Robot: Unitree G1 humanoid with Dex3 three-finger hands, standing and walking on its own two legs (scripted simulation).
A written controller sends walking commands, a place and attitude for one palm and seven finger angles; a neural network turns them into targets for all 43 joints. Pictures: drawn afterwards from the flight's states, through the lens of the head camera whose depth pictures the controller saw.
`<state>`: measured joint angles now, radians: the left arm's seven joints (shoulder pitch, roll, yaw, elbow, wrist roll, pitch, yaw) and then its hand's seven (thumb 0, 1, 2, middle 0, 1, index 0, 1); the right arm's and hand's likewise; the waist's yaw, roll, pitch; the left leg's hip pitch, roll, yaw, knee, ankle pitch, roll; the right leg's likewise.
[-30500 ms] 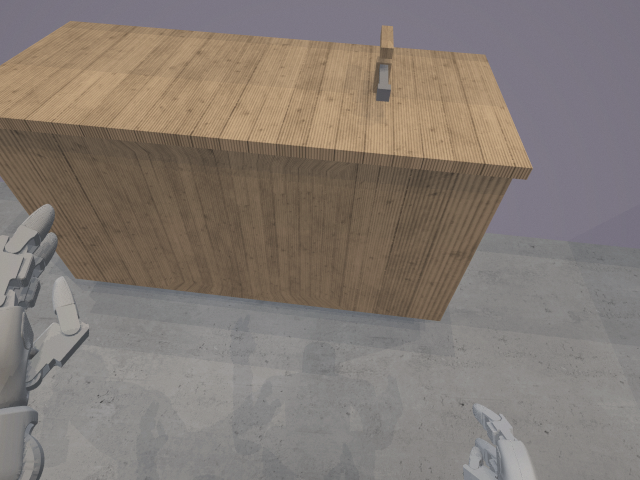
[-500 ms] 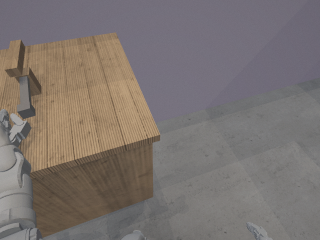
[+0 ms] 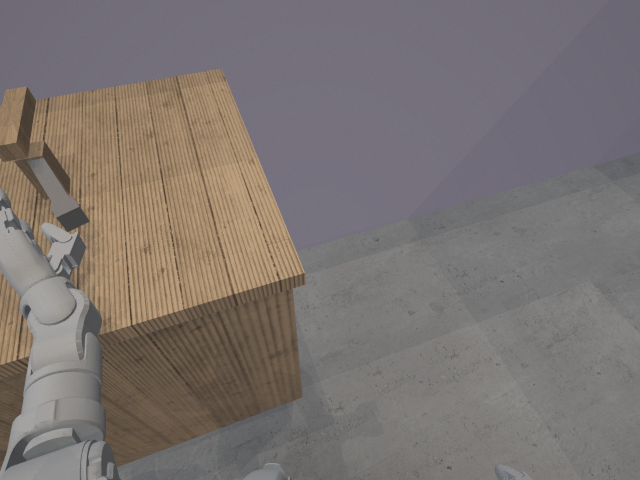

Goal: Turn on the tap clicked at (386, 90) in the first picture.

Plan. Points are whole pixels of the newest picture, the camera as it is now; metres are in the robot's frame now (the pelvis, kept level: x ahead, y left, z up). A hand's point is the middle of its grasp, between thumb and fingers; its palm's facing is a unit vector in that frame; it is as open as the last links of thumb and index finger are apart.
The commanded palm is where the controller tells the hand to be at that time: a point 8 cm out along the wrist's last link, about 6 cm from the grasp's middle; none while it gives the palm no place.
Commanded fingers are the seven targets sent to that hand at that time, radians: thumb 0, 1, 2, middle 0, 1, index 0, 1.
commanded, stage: push the lever round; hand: left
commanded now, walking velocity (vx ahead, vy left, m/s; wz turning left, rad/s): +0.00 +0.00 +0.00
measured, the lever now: (70, 214) +0.42 +0.33 +0.10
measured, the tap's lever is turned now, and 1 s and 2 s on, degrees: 21 48 80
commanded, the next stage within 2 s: lift the hand up off the lever in 1.80 s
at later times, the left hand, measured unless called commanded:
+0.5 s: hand (99, 229) +0.40 +0.29 +0.09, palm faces +0.78 -0.62 -0.06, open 7.7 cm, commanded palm +0.35 +0.31 +0.09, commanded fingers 0.00 0.90 0.90 -0.15 -0.15 -0.15 -0.15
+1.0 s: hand (135, 204) +0.45 +0.26 +0.09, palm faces +0.83 -0.55 -0.08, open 7.7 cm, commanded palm +0.39 +0.28 +0.09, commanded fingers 0.00 0.90 0.90 -0.15 -0.15 -0.15 -0.15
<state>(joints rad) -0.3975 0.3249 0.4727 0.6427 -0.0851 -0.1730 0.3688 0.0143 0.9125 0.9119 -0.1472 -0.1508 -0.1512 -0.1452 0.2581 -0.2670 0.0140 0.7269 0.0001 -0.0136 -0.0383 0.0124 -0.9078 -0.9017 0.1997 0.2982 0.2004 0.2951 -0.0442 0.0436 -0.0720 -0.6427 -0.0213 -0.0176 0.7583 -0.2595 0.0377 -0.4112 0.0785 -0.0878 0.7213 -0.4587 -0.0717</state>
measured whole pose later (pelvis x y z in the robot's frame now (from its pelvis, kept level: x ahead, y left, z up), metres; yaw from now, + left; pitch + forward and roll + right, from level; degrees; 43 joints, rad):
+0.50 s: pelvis +0.01 -0.01 +0.00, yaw +0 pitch +9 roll -1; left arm -0.44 0.28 0.48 0.66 -0.05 -0.13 0.52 0.01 0.92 0.91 -0.15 -0.15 -0.15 -0.15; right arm 0.26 -0.27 -0.01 0.73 -0.01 0.03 -0.01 0.01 -0.91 -0.90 0.20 0.30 0.20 0.29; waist -0.06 0.04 -0.10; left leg -0.65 -0.02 -0.02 0.77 -0.28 0.02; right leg -0.41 0.09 -0.09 0.73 -0.48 -0.09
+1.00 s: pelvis +0.01 -0.01 -0.01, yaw +1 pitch +11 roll -1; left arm -0.68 0.24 0.50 0.88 0.05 -0.12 0.73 0.00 0.92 0.91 -0.15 -0.15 -0.15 -0.15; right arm 0.28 -0.25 -0.01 0.76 -0.05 0.05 0.03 0.01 -0.91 -0.90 0.20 0.30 0.20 0.29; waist -0.10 0.05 -0.12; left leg -0.72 -0.02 -0.04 0.81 -0.28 0.02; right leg -0.49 0.08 -0.11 0.77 -0.49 -0.09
